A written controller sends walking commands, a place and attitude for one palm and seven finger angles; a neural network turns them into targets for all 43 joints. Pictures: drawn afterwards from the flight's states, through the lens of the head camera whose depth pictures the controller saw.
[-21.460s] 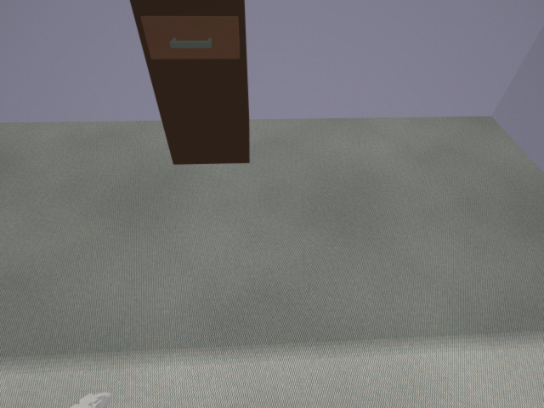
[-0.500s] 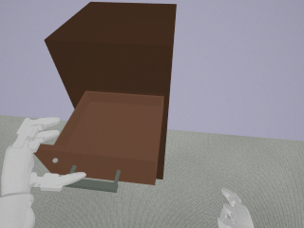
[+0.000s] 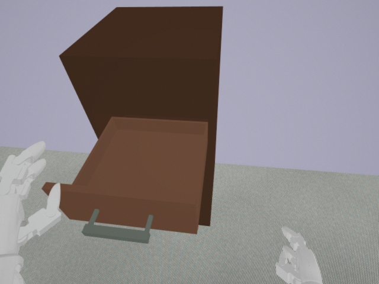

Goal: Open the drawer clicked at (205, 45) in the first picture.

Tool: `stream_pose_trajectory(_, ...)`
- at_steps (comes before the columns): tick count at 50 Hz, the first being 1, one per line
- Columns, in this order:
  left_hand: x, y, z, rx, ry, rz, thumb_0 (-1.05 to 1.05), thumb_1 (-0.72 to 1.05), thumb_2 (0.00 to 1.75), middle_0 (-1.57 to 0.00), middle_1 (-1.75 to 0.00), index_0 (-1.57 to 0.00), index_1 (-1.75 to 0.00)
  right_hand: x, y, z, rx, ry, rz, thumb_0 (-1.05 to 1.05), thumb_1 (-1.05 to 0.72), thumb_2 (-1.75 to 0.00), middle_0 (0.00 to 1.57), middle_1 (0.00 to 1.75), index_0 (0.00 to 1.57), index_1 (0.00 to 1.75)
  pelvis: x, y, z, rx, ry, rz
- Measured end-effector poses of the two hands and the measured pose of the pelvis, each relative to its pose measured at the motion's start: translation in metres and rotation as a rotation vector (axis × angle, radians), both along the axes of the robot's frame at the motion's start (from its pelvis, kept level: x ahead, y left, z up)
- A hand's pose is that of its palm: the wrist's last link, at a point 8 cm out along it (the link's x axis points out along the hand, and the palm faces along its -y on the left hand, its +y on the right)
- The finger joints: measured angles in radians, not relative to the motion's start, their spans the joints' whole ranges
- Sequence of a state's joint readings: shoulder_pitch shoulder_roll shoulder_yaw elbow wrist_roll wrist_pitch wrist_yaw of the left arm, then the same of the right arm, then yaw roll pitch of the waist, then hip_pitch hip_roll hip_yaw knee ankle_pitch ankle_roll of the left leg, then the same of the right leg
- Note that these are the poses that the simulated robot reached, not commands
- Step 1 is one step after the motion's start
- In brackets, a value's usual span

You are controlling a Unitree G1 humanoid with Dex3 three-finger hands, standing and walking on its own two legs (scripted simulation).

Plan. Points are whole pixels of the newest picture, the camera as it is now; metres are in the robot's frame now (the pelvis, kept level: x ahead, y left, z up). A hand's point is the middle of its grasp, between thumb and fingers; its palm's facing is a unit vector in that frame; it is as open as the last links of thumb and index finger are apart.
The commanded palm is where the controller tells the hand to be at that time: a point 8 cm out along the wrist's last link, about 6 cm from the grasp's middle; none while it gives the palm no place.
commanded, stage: draw the hand back to the body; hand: left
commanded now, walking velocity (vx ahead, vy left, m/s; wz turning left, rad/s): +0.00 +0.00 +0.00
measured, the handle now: (119, 224) +0.27 +0.23 -0.08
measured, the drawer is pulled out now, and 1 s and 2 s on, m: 0.30 0.30 0.30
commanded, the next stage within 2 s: step back with the hand held close in 0.16 s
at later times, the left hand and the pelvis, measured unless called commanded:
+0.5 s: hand (58, 209) +0.18 +0.24 +0.15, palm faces +0.30 -0.82 -0.49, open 7.4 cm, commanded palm +0.11 +0.29 +0.17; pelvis -0.02 +0.01 +0.00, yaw -1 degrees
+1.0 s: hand (15, 282) +0.08 +0.23 +0.16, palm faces +0.43 -0.81 -0.41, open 7.4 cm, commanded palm +0.03 +0.28 +0.17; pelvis -0.10 +0.00 -0.02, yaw +1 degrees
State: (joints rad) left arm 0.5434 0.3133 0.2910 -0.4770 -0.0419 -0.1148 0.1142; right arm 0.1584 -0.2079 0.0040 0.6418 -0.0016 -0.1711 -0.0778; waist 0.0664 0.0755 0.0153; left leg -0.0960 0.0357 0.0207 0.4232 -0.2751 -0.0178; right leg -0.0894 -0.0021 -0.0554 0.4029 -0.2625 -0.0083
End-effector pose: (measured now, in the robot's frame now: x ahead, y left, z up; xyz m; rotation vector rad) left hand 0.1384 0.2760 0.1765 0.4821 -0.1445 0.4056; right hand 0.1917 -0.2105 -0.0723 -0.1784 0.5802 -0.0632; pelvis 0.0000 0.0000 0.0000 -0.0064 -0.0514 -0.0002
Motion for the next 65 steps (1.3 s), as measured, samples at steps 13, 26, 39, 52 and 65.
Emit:
stream_pose_trajectory(13, -0.004, -0.005, -0.002, -0.007, 0.012, -0.011, 0.01, 0.87, 0.89, -0.21, -0.31, -0.21, -0.31, -0.009, -0.002, -0.003, 0.0, 0.017, 0.002, 0.02, -0.9, -0.9, 0.2, 0.3, 0.2, 0.3, -0.003, -0.002, -0.001, 0.001, -0.002, 0.002)
stream_pose_trajectory(26, 0.009, -0.001, -0.005, 0.068, 0.06, -0.129, 0.01, 0.89, 0.9, -0.21, -0.3, -0.21, -0.3, -0.041, -0.02, -0.006, -0.045, 0.118, -0.097, 0.01, -0.9, -0.9, 0.2, 0.3, 0.2, 0.3, -0.022, 0.009, -0.001, -0.002, 0.075, -0.017)
stream_pose_trajectory(39, -0.041, 0.014, -0.001, 0.116, -0.005, -0.131, 0.01, 0.89, 0.9, -0.22, -0.3, -0.22, -0.3, -0.077, -0.007, 0.002, -0.096, 0.087, -0.096, 0.01, -0.9, -0.9, 0.2, 0.3, 0.2, 0.3, -0.06, 0.016, -0.01, 0.011, 0.073, -0.001)
stream_pose_trajectory(52, -0.103, -0.002, -0.004, 0.021, -0.099, -0.036, 0.01, 0.89, 0.9, -0.21, -0.3, -0.21, -0.3, -0.135, -0.012, -0.016, -0.083, 0.133, -0.047, 0.01, -0.9, -0.9, 0.21, 0.3, 0.2, 0.3, -0.106, 0.003, -0.014, 0.015, 0.05, 0.023)
stream_pose_trajectory(65, -0.148, -0.03, 0.001, 0.077, -0.081, -0.145, 0.01, 0.9, 0.9, -0.21, -0.3, -0.21, -0.3, -0.205, -0.031, -0.011, -0.021, 0.09, -0.068, 0.01, -0.9, -0.9, 0.2, 0.3, 0.2, 0.3, -0.172, -0.023, -0.014, 0.003, 0.056, -0.042)
